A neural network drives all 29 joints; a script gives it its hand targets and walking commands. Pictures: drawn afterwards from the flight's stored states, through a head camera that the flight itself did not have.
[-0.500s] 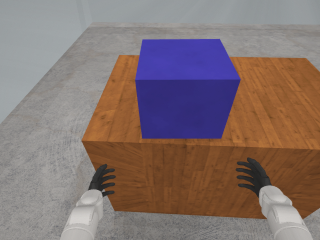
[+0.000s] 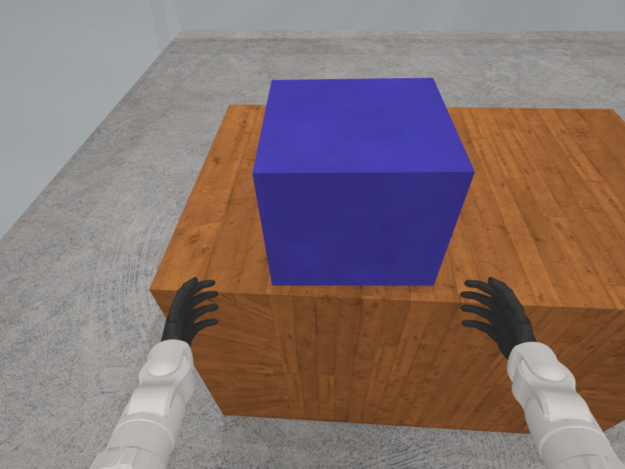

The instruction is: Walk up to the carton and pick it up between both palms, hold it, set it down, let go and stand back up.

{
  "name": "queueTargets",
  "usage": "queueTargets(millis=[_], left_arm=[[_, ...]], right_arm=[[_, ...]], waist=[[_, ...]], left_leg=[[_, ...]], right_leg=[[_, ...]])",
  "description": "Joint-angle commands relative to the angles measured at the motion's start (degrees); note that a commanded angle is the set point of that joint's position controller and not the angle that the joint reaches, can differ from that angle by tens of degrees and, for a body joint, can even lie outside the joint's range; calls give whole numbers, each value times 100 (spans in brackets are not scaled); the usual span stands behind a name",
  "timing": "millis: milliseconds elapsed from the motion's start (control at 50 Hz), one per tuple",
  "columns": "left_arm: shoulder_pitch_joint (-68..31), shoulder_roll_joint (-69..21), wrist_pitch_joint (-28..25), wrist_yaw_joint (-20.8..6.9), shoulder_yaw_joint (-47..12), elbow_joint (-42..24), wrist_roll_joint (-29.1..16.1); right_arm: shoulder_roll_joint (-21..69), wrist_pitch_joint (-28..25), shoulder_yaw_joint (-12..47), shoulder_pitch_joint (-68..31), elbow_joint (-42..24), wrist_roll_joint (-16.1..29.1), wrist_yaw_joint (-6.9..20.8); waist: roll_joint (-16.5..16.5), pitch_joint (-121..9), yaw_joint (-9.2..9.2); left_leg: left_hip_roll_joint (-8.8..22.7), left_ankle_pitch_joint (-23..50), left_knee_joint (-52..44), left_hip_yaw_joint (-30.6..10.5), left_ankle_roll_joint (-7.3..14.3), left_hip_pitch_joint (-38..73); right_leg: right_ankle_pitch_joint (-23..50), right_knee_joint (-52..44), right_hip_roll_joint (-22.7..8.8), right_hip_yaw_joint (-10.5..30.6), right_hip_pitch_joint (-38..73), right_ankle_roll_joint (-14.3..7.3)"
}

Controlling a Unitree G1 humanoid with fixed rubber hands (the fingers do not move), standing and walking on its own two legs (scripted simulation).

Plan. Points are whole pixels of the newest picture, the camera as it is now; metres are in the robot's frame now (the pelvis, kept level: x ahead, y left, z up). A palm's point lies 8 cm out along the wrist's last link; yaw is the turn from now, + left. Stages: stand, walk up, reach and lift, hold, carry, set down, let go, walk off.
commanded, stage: reach and lift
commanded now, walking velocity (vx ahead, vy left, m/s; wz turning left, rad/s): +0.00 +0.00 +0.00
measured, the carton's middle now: (352, 182) +0.56 -0.04 +0.04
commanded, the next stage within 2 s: none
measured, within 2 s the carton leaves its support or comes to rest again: neither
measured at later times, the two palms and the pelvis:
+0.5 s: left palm (177, 301) +0.33 +0.22 +0.03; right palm (507, 292) +0.33 -0.24 +0.03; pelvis +0.06 +0.00 +0.01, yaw +0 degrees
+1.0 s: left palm (166, 239) +0.39 +0.23 +0.09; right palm (527, 237) +0.37 -0.26 +0.10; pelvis +0.04 +0.02 +0.02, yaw -3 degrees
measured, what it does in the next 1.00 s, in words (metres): stands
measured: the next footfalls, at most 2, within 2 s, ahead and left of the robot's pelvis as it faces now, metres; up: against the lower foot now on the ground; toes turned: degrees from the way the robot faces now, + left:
none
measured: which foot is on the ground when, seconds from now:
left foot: down 0.00-1.00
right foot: down 0.00-1.00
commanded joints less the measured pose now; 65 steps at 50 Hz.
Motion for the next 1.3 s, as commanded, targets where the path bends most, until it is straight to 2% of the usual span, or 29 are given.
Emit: queueTargets(millis=[0,60,80,140,160,180,220,320,380,400,460,540,580,660,760,780,820,840,860,940,1040,1080,1100,1160,1200,1220,1240,1260,1280], left_arm=[[-1346,780,-596,-77,98,-828,-207],[-960,883,-852,-193,151,-901,-256],[-845,949,-869,-253,224,-737,-245],[-567,932,-1093,-306,178,-1305,-236],[-406,947,-1133,-329,230,-1289,-220],[-221,967,-1175,-361,228,-1217,-234],[-97,1018,-1219,-407,304,-1160,-196],[-181,1058,-1267,-367,212,-1894,-250],[-220,999,-1119,-288,121,-2135,-251],[-142,1012,-1047,-274,98,-2170,-276],[-97,1113,-728,-286,275,-2255,-175],[-186,1103,-339,-273,535,-2425,-119],[-459,1093,-184,-267,574,-2594,-136],[-624,905,252,-276,496,-2539,-163],[-1399,972,664,-187,509,-2659,-244],[-1517,958,723,-166,523,-2620,-292],[-1630,909,836,-145,546,-2282,-262],[-1700,939,881,-138,601,-2145,-246],[-1927,951,890,-130,585,-2128,-275],[-2830,1078,893,2,578,-1843,-362],[-3757,1264,897,84,454,-1358,-546],[-3767,1169,986,88,297,-1034,-590],[-4052,1218,1022,85,311,-994,-619],[-4414,1244,1158,93,221,-819,-680],[-4653,1363,1238,98,331,-893,-608],[-4391,1312,1306,82,389,-769,-566],[-4700,1453,1360,67,458,-769,-535],[-4699,1397,1419,59,440,-736,-576],[-4878,1509,1480,44,511,-627,-568]], right_arm=[[-981,-527,-7,-1501,-1007,250,-96],[-1083,-795,70,-1106,-857,363,-181],[-1146,-848,94,-1006,-747,370,-228],[-1234,-1172,180,-851,-898,621,-291],[-1193,-1263,278,-849,-894,706,-308],[-1169,-1316,364,-684,-797,769,-319],[-1116,-1397,453,-605,-743,850,-350],[-1263,-1526,323,-745,-1101,858,-371],[-1370,-1453,256,-819,-1087,852,-318],[-1401,-1415,267,-738,-1113,861,-321],[-1522,-1189,306,-859,-1092,885,-311],[-1647,-943,356,-1080,-1264,917,-347],[-1732,-830,289,-1304,-1366,930,-357],[-1906,-490,252,-1449,-937,997,-326],[-2121,-117,129,-2321,-1005,1029,-237],[-2197,-54,102,-2453,-997,1023,-208],[-2241,41,146,-2557,-683,1042,-129],[-2274,88,136,-2616,-519,1034,-106],[-2343,120,81,-2838,-509,1033,-89],[-2416,273,76,-3710,-181,1099,21],[-2465,455,135,-4663,47,1186,101],[-2428,578,146,-4626,399,1123,114],[-2487,629,117,-4887,486,1098,118],[-2461,786,135,-5196,707,1065,133],[-2537,844,91,-5500,689,1017,123],[-2481,874,149,-5297,783,1016,112],[-2513,901,119,-5678,667,1012,104],[-2479,946,185,-5684,733,964,100],[-2530,1004,160,-5925,726,956,88]], waist=[[-101,-1411,63],[-85,-1379,-4],[-172,-1362,-21],[35,-1628,-35],[-101,-1590,37],[-119,-1476,17],[-145,-1360,68],[-43,-1498,-22],[141,-1514,-51],[101,-1480,-88],[33,-1478,-20],[-154,-1691,36],[-44,-1849,21],[216,-1556,-28],[210,-1596,24],[124,-1629,-9],[205,-1517,59],[97,-1466,49],[143,-1539,19],[-36,-1699,96],[-85,-2334,98],[111,-2205,35],[58,-2275,52],[114,-2505,5],[96,-2850,34],[37,-2854,38],[67,-3005,93],[-54,-3054,47],[-101,-3003,90]], left_leg=[[210,123,-690,-205,55,439],[166,761,-676,-187,9,477],[158,850,-692,-197,-11,510],[126,1752,-638,-248,-103,909],[137,1913,-613,-258,-115,935],[127,2011,-643,-276,-125,852],[72,1953,-704,-264,-110,731],[56,2131,-776,-262,-156,1030],[83,2510,-766,-309,-225,1385],[114,2617,-762,-309,-234,1461],[85,2800,-833,-297,-241,1518],[76,3166,-992,-296,-242,1493],[64,3402,-1032,-314,-255,1701],[125,3618,-1082,-320,-407,2312],[211,3502,-1225,-309,-444,2486],[237,3494,-1239,-343,-452,2540],[239,3426,-1289,-340,-460,2557],[252,3293,-1314,-374,-449,2576],[242,3135,-1324,-351,-461,2575],[297,2342,-1446,-384,-379,2375],[317,1957,-1438,-388,-302,2349],[332,1733,-1486,-395,-332,2279],[358,1662,-1469,-416,-321,2317],[351,1540,-1436,-415,-341,2370],[333,1835,-1401,-434,-364,2474],[324,2063,-1357,-460,-354,2500],[314,2163,-1369,-422,-355,2426],[317,2187,-1393,-455,-354,2423],[312,2063,-1436,-415,-331,2271]], right_leg=[[133,-921,-256,306,387,23],[933,-861,-236,356,707,100],[1061,-909,-223,355,746,127],[1757,-861,-155,344,851,85],[1986,-853,-140,372,886,111],[2210,-853,-144,397,1021,128],[2312,-855,-117,429,1184,175],[2371,-938,-139,432,1029,138],[2395,-1062,-96,390,763,123],[2510,-1104,-117,389,804,122],[2740,-1158,-87,408,1068,167],[3446,-1170,-39,421,1548,265],[3469,-1262,-6,392,1467,262],[2863,-1676,78,302,982,201],[2397,-1947,82,276,696,178],[2309,-1987,108,250,690,181],[2149,-2086,121,249,582,204],[2024,-2135,118,251,553,216],[1956,-2166,108,263,535,207],[1414,-2183,77,238,273,183],[1240,-2150,0,288,126,211],[1057,-2225,9,262,21,180],[943,-2246,7,274,-97,179],[897,-2221,14,232,-251,189],[1108,-2223,18,228,-197,205],[1329,-2218,36,247,-77,210],[1453,-2200,22,261,4,246],[1510,-2201,53,225,118,243],[1488,-2202,48,244,118,288]])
